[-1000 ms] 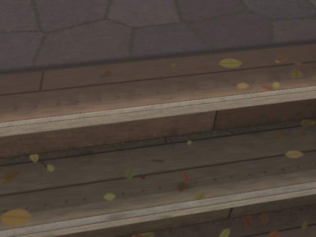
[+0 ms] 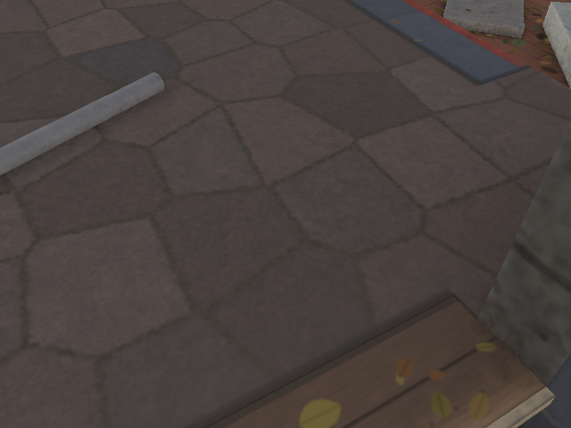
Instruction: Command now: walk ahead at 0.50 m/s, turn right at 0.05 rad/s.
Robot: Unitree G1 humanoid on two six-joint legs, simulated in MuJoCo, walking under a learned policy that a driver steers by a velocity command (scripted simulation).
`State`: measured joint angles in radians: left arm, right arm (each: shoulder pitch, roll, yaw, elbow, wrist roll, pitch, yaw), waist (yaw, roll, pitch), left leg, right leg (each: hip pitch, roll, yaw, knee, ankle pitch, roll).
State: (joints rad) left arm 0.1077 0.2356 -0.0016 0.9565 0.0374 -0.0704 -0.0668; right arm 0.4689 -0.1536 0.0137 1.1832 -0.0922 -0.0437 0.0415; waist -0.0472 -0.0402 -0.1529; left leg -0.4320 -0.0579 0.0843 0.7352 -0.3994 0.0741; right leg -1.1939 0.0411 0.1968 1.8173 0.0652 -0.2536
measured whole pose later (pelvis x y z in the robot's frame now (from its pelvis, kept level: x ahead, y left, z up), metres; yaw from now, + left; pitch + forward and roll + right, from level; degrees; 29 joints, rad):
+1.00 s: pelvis +0.51 +0.01 +0.20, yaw +24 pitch +4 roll -2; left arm 0.05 0.22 0.07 0.82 -0.01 -0.08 0.03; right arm 0.10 -0.24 -0.08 0.87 -0.02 -0.08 0.01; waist -0.02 0.02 -0.02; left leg -0.47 -0.03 -0.05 0.50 -0.11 0.07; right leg -0.25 -0.04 -0.14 0.89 -0.56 0.09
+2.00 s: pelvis +0.50 -0.02 +0.20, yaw +51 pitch +1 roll +0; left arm 0.22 0.25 0.07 0.72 0.02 -0.01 0.04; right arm 0.10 -0.17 -0.01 0.59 -0.01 -0.02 0.01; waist 0.01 -0.02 -0.01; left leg -0.34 -0.03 -0.01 0.56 -0.25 0.04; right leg -0.37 -0.07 0.00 0.81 -0.42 0.07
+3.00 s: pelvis +0.76 +0.33 +0.19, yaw +51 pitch +3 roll +2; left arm -0.02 0.22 0.01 0.67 -0.02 -0.09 -0.05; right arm 0.43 -0.25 -0.06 0.88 0.02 -0.06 -0.01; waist -0.07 -0.03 0.02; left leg 0.13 -0.04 0.08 0.25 -0.43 0.01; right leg -0.61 -0.04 -0.02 0.53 0.00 -0.07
